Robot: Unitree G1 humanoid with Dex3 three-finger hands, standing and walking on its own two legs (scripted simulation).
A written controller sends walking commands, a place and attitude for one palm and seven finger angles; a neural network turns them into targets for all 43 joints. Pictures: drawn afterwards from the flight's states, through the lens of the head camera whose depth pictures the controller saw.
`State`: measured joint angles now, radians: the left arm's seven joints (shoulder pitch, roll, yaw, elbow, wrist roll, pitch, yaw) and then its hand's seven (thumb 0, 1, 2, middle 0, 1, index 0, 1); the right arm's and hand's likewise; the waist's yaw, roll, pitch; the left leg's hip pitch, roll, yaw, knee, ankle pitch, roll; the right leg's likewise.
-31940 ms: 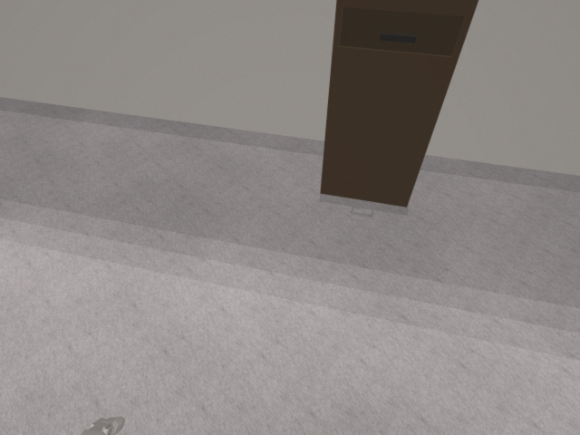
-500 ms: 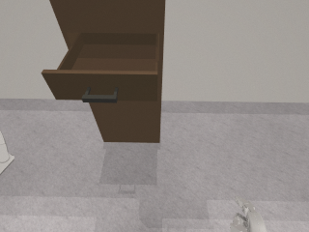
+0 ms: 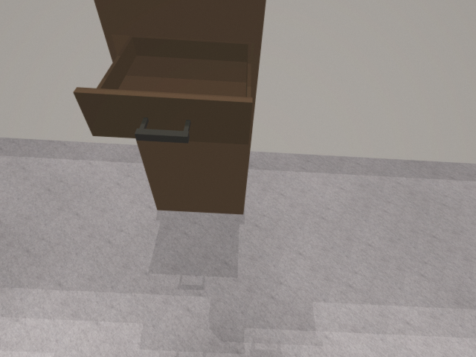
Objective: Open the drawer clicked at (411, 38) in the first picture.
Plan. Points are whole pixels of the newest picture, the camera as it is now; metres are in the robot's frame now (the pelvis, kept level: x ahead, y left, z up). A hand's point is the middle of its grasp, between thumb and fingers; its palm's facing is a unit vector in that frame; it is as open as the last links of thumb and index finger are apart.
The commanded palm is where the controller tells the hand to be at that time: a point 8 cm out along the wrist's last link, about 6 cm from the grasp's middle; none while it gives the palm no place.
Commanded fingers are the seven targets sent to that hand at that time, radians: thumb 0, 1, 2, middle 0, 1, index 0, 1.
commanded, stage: let the arm hang, fingers relaxed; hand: left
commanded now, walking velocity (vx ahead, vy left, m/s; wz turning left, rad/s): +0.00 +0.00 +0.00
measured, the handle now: (164, 129) +0.57 +0.19 +0.04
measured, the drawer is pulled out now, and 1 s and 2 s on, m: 0.28 0.28 0.28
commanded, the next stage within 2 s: look to check the result in 0.80 s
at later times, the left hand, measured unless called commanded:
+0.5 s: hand out of the picture -0.02 +0.19 -0.16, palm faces +0.04 -0.98 -0.21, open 7.4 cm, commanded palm none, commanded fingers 0.00 0.90 0.90 -0.20 -0.30 -0.20 -0.30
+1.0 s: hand out of the picture +0.01 +0.16 -0.16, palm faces +0.04 -0.98 -0.17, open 7.4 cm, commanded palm none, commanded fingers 0.00 0.90 0.90 -0.20 -0.30 -0.20 -0.30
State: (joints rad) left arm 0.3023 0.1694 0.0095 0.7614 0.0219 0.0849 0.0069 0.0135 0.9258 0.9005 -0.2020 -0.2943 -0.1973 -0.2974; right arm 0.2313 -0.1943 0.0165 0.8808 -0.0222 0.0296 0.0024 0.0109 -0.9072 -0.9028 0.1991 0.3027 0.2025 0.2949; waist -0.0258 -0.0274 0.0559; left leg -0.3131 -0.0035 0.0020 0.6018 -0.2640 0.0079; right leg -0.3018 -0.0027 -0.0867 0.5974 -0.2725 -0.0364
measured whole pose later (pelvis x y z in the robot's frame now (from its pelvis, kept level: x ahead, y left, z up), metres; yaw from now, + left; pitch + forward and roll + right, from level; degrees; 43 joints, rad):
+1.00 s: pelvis +0.02 +0.00 +0.02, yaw -1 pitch -2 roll +0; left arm 0.29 0.11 0.02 1.14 0.01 0.00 0.03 0.01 0.91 0.90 -0.20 -0.29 -0.20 -0.30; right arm 0.32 -0.11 0.00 1.13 -0.01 0.01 -0.04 0.01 -0.91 -0.90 0.20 0.30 0.20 0.29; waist -0.01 0.02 0.07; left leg -0.19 0.00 0.02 0.42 -0.20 0.01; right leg -0.18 0.01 -0.07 0.41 -0.20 -0.03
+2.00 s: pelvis +0.06 -0.01 +0.02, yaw -1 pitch -1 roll +0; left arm 0.28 0.12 0.02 1.14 0.00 -0.01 0.04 0.01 0.92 0.90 -0.20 -0.29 -0.20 -0.30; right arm 0.28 -0.12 0.01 1.14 -0.01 0.01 -0.05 0.01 -0.91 -0.90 0.20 0.30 0.20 0.29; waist 0.00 0.01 0.06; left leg -0.12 0.01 0.02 0.38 -0.24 -0.01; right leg -0.12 0.02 -0.07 0.37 -0.24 -0.04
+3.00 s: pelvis +0.06 -0.01 +0.02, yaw -1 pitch -1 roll +0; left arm 0.28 0.12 0.02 1.14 0.00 -0.01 0.04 0.01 0.92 0.90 -0.20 -0.29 -0.20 -0.30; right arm 0.28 -0.12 0.01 1.14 -0.01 0.00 -0.05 0.01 -0.91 -0.90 0.20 0.30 0.20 0.29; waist 0.00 0.01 0.07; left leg -0.11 0.02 0.01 0.37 -0.24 -0.01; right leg -0.11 0.03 -0.07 0.37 -0.25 -0.05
